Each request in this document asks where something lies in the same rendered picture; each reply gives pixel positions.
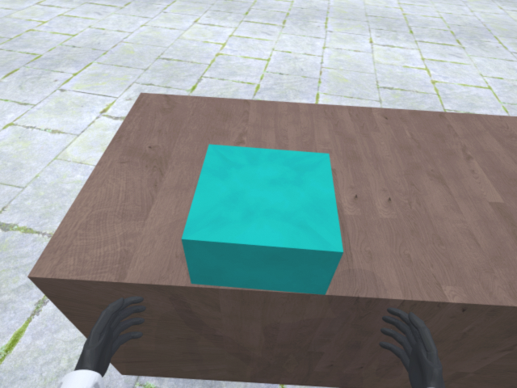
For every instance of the pedestal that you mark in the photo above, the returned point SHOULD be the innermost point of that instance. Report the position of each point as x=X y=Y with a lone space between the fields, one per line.
x=427 y=209

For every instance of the robot left forearm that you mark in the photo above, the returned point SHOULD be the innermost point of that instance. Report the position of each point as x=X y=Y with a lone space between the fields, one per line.
x=82 y=378

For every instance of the carton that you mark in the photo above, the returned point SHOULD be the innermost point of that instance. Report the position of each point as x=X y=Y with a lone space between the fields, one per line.
x=263 y=219

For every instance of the left robot hand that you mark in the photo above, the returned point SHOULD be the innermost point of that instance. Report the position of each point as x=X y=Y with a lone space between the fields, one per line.
x=105 y=338

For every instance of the right robot hand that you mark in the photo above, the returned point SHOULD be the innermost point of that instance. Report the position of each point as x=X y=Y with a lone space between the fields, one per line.
x=420 y=355

